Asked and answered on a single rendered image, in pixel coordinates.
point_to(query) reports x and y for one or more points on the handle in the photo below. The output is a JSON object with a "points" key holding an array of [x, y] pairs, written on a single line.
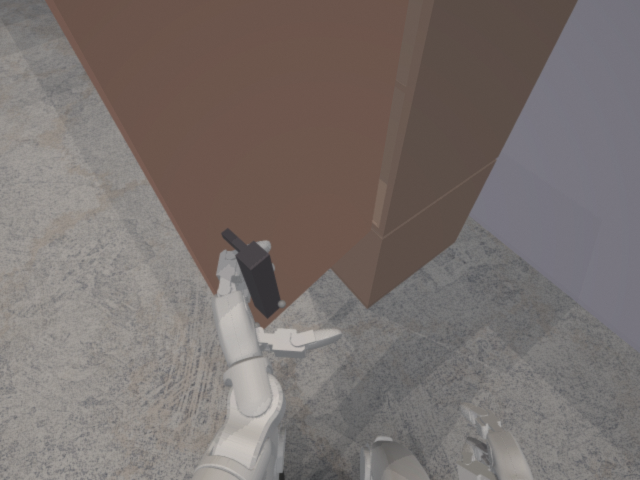
{"points": [[256, 267]]}

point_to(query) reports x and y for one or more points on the right robot thigh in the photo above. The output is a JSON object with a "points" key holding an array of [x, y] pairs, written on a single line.
{"points": [[388, 460]]}

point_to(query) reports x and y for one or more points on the cupboard door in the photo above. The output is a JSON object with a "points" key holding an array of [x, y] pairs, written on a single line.
{"points": [[267, 117]]}

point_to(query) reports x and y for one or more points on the left robot forearm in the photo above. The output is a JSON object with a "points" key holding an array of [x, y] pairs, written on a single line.
{"points": [[241, 448]]}

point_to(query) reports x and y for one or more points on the robot left hand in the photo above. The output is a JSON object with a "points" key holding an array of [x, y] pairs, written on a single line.
{"points": [[235, 325]]}

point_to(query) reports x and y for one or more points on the left robot thigh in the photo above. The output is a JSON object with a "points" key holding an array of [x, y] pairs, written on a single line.
{"points": [[276, 462]]}

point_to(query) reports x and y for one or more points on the robot right hand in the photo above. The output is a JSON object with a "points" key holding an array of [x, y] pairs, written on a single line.
{"points": [[502, 457]]}

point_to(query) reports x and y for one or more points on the robot thigh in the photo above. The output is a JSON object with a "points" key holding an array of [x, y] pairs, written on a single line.
{"points": [[388, 460], [276, 462]]}

